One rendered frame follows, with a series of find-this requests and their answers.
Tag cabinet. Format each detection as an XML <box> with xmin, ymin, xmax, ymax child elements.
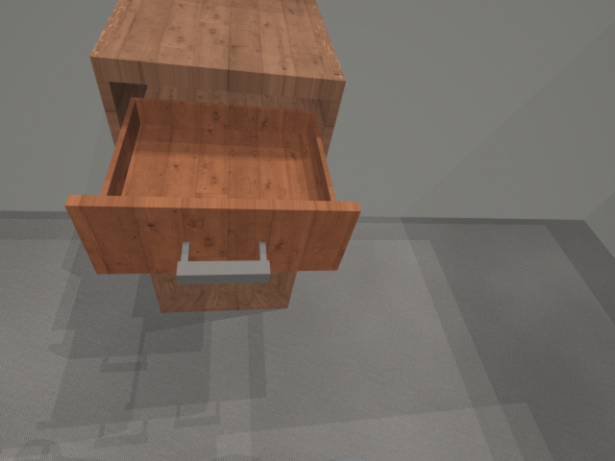
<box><xmin>90</xmin><ymin>0</ymin><xmax>346</xmax><ymax>313</ymax></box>

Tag handle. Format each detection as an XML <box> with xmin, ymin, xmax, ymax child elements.
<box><xmin>176</xmin><ymin>242</ymin><xmax>271</xmax><ymax>285</ymax></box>

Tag drawer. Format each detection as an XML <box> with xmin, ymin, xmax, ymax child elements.
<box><xmin>65</xmin><ymin>97</ymin><xmax>361</xmax><ymax>275</ymax></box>

